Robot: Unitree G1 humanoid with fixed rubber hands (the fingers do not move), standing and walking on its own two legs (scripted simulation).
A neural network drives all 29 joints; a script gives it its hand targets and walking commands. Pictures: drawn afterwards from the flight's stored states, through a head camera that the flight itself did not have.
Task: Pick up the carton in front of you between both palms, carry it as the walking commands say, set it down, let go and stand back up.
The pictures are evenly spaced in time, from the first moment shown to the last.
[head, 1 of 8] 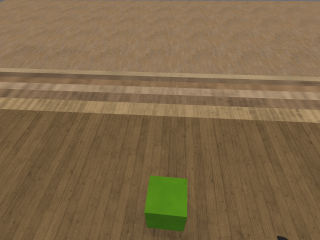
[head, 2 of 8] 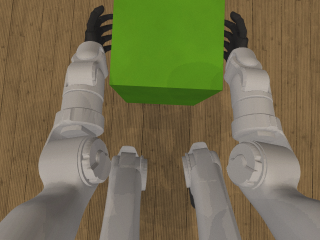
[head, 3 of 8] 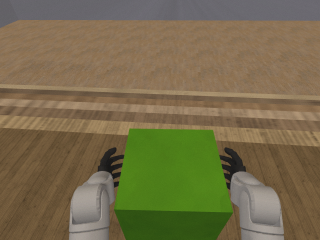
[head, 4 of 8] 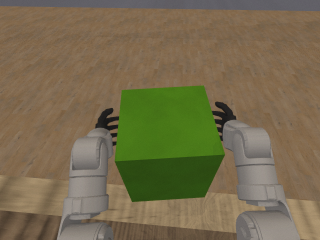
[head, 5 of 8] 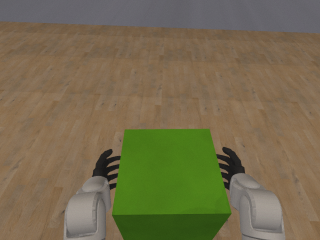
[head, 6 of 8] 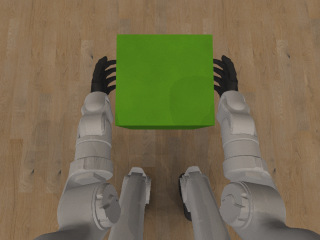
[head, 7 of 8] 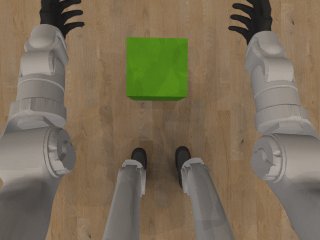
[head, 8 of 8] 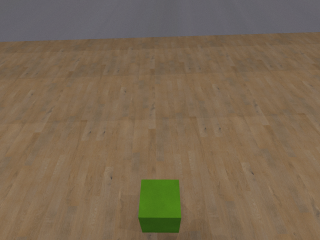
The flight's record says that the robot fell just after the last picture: no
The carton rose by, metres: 0.68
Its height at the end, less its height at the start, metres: -0.77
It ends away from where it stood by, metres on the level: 4.84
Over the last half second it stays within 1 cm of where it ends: yes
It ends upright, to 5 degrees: yes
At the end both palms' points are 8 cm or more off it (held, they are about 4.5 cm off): yes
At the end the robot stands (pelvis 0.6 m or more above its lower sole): yes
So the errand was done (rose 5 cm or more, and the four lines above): yes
